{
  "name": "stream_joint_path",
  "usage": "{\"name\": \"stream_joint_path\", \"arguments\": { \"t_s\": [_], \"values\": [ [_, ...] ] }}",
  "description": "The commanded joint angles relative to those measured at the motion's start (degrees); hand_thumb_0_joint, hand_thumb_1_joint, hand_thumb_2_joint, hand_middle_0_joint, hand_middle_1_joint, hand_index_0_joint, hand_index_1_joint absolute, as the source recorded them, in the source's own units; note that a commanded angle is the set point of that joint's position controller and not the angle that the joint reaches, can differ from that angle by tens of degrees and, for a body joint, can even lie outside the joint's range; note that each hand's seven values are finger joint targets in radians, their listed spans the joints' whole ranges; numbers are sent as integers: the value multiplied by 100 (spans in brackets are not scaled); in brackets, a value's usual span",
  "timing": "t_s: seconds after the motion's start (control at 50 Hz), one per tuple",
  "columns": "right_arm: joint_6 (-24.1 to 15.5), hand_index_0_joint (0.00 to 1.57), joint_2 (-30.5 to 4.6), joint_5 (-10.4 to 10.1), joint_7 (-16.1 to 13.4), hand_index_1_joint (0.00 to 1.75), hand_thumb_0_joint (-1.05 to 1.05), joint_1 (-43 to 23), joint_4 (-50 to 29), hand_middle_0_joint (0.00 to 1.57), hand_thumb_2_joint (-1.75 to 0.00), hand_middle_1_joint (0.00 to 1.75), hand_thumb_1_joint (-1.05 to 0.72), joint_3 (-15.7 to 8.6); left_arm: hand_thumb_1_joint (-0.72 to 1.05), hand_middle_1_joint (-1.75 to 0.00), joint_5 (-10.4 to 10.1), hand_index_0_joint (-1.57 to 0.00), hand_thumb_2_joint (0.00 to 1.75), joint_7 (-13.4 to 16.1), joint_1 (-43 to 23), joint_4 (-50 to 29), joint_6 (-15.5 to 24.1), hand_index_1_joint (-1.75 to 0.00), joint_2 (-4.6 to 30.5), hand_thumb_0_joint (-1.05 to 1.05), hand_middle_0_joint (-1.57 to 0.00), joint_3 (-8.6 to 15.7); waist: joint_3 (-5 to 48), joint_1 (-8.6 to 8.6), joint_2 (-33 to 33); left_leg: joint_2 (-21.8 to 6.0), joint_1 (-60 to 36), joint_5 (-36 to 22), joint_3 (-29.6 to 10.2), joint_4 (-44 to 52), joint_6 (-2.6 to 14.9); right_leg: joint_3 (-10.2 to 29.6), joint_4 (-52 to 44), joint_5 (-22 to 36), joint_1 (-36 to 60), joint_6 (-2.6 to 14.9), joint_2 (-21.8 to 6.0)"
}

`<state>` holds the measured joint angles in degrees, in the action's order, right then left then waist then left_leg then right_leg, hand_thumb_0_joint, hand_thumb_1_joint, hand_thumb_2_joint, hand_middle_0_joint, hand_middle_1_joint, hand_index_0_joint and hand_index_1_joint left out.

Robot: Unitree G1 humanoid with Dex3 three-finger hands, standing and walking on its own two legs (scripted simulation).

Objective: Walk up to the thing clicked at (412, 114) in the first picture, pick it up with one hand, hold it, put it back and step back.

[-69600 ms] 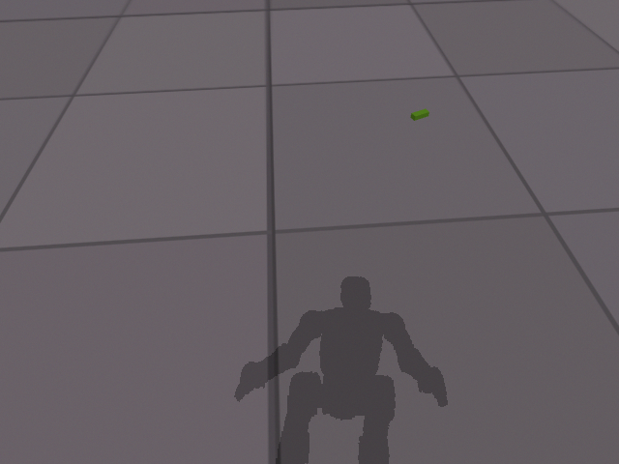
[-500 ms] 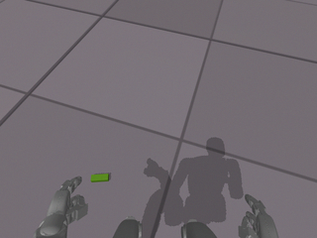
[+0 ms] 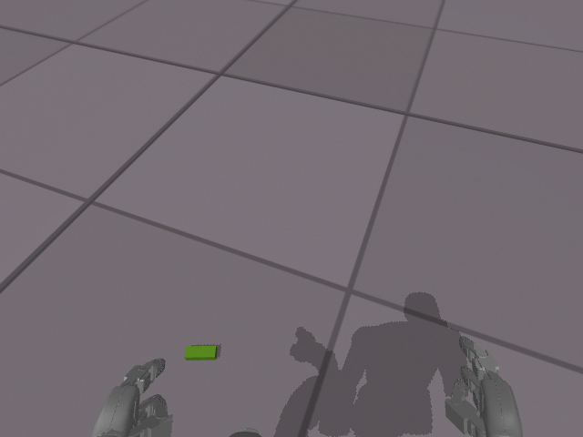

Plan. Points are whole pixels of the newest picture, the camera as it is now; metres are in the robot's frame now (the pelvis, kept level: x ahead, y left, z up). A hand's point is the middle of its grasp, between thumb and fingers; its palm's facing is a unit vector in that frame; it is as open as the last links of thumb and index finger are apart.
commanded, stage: home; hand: left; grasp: from above
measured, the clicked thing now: (201, 353) +0.47 +0.32 -0.70
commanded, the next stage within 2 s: stand in 1.70 s
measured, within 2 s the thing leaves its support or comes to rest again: neither
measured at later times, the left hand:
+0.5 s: hand (169, 415) +0.17 +0.18 -0.05, palm faces +0.03 -0.98 -0.19, open 7.4 cm
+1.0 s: hand (168, 420) +0.16 +0.18 -0.05, palm faces +0.04 -0.98 -0.20, open 7.4 cm
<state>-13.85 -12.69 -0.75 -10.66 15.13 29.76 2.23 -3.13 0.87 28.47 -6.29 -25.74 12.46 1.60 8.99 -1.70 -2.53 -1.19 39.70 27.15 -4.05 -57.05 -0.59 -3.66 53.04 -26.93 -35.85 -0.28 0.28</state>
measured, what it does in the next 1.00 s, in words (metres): stands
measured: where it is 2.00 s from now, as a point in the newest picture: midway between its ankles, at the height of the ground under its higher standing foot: outside the picture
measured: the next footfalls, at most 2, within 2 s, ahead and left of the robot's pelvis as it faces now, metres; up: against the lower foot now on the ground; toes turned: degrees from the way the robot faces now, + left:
none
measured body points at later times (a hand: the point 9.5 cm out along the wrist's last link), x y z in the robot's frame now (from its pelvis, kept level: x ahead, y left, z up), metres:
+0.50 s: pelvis +0.00 +0.00 +0.00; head +0.02 +0.01 +0.45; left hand +0.16 +0.23 -0.03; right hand +0.16 -0.24 -0.06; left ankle +0.01 +0.12 -0.68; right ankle +0.00 -0.13 -0.68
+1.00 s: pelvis +0.00 +0.00 +0.00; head +0.02 +0.01 +0.45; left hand +0.16 +0.23 -0.03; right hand +0.16 -0.24 -0.06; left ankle +0.01 +0.12 -0.68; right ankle +0.00 -0.13 -0.68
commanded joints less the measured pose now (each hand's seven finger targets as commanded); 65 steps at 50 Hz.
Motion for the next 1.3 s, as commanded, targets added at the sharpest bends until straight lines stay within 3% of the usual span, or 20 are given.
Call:
{"name": "stream_joint_path", "arguments": {
  "t_s": [0.0, 0.2, 0.4, 0.56, 0.72, 0.86, 0.9, 0.94, 1.02, 1.06, 1.1, 1.24, 1.28],
  "values": [
    [-320, 20, -658, 26, -65, 30, 0, -291, -834, 20, -90, 30, -90, -274, 90, -30, 39, -20, 90, 53, -167, -1172, 305, -30, 623, 0, -20, 332, 455, -86, -41, 157, -649, -1045, 178, 888, 174, 25, -927, 1048, 193, 30, 103],
    [-308, 20, -669, 30, -69, 30, 0, -238, -767, 20, -90, 30, -90, -295, 90, -30, 22, -20, 90, 77, -93, -1092, 311, -30, 601, 0, -20, 312, 542, -84, -81, 127, -696, -1430, 128, 869, 145, -2, -819, 1358, 251, 54, 142],
    [-328, 20, -681, 28, -63, 30, 0, -257, -784, 20, -90, 30, -90, -311, 90, -30, 24, -20, 90, 56, -119, -1116, 290, -30, 596, 0, -20, 333, 386, -55, -34, 83, -647, -1068, 78, 1003, 132, -43, -844, 990, 188, 48, 171],
    [-322, 20, -690, 21, -65, 30, 0, -201, -762, 20, -90, 30, -90, -323, 90, -30, 16, -20, 90, 65, -103, -1149, 293, -30, 625, 0, -20, 353, 576, -76, 19, 91, -729, -1427, 110, 896, 140, -9, -795, 1298, 279, 55, 158],
    [-322, 20, -678, 29, -65, 30, 0, -237, -776, 20, -90, 30, -90, -309, 90, -30, 33, -20, 90, 53, -100, -1018, 263, -30, 577, 0, -20, 315, 291, -69, 29, 101, -588, -1137, 132, 933, 152, -1, -846, 1069, 171, 45, 144],
    [-300, 20, -668, 27, -60, 30, 0, -232, -780, 20, -90, 30, -90, -308, 90, -30, 26, -20, 90, 52, -136, -1122, 289, -30, 588, 0, -20, 296, 445, -60, -47, 93, -654, -1230, 95, 940, 134, -14, -800, 1118, 215, 57, 148],
    [-296, 20, -687, 23, -67, 30, 0, -231, -792, 20, -90, 30, -90, -325, 90, -30, 53, -20, 90, 78, -246, -1313, 301, -30, 743, 0, -20, 398, 386, -36, -68, 96, -605, -1066, 112, 960, 144, -2, -838, 978, 158, 58, 142],
    [-306, 20, -664, 24, -66, 30, 0, -240, -812, 20, -90, 30, -90, -307, 90, -30, 43, -20, 90, 62, -109, -1045, 271, -30, 545, 0, -20, 266, 334, -82, 43, 104, -576, -1016, 121, 938, 155, 1, -859, 952, 143, 43, 136],
    [-304, 20, -691, 20, -70, 30, 0, -217, -786, 20, -90, 30, -90, -327, 90, -30, 38, -20, 90, 79, -259, -1389, 296, -30, 783, 0, -20, 432, 471, -39, -58, 110, -605, -1031, 135, 916, 155, 17, -857, 977, 172, 49, 129],
    [-312, 20, -650, 29, -69, 30, 0, -241, -803, 20, -90, 30, -90, -299, 90, -30, 28, -20, 90, 52, 47, -931, 242, -30, 495, 0, -20, 245, 315, -80, 34, 112, -552, -970, 138, 916, 155, 5, -874, 923, 122, 42, 135],
    [-313, 20, -674, 21, -67, 30, 0, -229, -818, 20, -90, 30, -90, -331, 90, -30, 22, -20, 90, 63, -137, -1261, 299, -30, 632, 0, -20, 353, 556, -51, -73, 98, -648, -1120, 108, 933, 134, 3, -788, 1027, 197, 62, 143],
    [-288, 20, -685, 32, -72, 30, 0, -165, -761, 20, -90, 30, -90, -332, 90, -30, 49, -20, 90, 89, -217, -1282, 348, -30, 724, 0, -20, 380, 470, -48, -104, 96, -645, -1202, 129, 902, 135, 10, -767, 1083, 164, 68, 144],
    [-294, 20, -680, 34, -61, 30, 0, -196, -813, 20, -90, 30, -90, -326, 90, -30, 31, -20, 90, 64, 3, -1016, 302, -30, 530, 0, -20, 255, 452, -81, 4, 90, -614, -1230, 117, 901, 135, 0, -770, 1122, 177, 64, 151]
  ]
}}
